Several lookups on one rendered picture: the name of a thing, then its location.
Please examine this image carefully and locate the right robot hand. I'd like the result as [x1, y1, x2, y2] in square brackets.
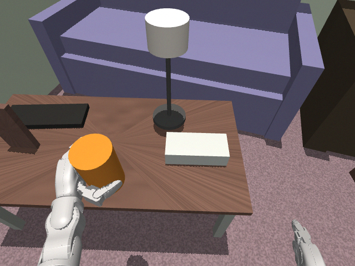
[292, 219, 326, 266]

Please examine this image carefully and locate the sofa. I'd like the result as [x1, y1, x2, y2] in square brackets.
[28, 0, 324, 141]

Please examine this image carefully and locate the coffee table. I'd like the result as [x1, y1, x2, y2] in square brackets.
[0, 94, 253, 237]

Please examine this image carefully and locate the armchair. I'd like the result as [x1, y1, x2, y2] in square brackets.
[300, 0, 355, 157]

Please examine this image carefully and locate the left robot arm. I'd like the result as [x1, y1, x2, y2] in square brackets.
[37, 196, 86, 266]

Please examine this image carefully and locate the left robot hand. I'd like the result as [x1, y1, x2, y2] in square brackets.
[55, 145, 123, 207]

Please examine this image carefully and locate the desk lamp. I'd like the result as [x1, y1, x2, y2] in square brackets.
[145, 8, 190, 130]

